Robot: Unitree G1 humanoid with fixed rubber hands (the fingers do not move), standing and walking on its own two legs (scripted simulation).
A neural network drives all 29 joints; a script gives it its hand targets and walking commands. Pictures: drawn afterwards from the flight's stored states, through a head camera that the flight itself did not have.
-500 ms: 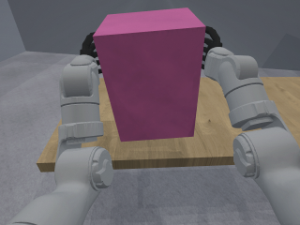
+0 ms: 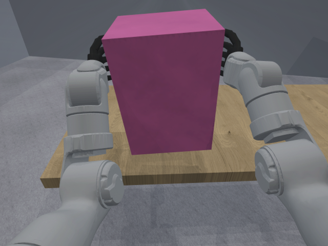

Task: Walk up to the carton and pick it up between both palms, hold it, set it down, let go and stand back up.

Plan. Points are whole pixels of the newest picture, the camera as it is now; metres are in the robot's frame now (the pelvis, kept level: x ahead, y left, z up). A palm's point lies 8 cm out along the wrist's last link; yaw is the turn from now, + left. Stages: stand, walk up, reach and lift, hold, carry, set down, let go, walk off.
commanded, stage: hold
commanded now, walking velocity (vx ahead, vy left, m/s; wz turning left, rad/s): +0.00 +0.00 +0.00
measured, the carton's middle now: (166, 85) +0.38 +0.01 +0.28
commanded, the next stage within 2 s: none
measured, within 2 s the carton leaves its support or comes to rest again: neither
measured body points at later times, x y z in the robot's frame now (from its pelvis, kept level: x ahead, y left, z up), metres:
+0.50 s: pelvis +0.00 +0.00 +0.00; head -0.08 +0.03 +0.44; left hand +0.38 +0.15 +0.32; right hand +0.39 -0.13 +0.34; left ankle +0.03 +0.13 -0.75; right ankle +0.00 -0.10 -0.75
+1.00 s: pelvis +0.00 +0.00 +0.00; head -0.08 +0.03 +0.44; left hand +0.38 +0.15 +0.32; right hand +0.39 -0.13 +0.34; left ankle +0.03 +0.12 -0.75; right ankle +0.00 -0.10 -0.75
